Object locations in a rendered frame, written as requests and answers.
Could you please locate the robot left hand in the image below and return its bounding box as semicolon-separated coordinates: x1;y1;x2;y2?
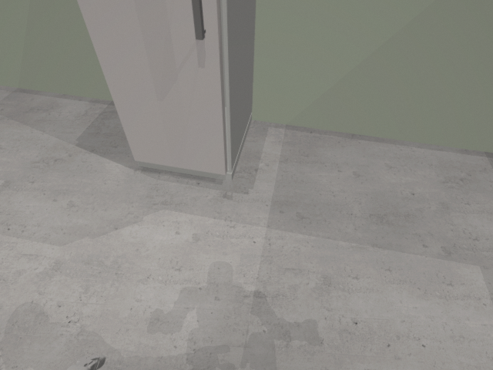
67;355;106;370

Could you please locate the fridge door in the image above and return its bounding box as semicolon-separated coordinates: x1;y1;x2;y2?
77;0;227;175

